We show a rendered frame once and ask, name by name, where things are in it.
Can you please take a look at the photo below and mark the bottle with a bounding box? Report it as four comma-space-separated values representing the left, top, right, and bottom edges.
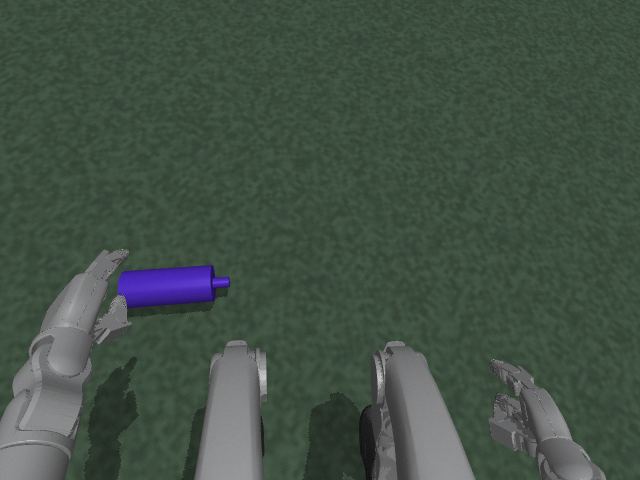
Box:
118, 265, 230, 308

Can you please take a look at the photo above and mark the left robot hand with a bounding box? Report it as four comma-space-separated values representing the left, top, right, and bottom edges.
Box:
39, 249, 132, 345

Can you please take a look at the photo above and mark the right robot foot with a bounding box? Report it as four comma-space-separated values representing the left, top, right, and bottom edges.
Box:
359, 405, 376, 480

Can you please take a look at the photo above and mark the right robot hand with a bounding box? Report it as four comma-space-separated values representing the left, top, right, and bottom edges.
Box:
489, 359, 573, 459

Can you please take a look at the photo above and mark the right robot arm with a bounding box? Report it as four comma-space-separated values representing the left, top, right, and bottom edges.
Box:
536, 438, 606, 480

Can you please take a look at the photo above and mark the left robot arm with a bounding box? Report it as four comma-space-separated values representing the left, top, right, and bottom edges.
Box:
0, 327, 94, 480

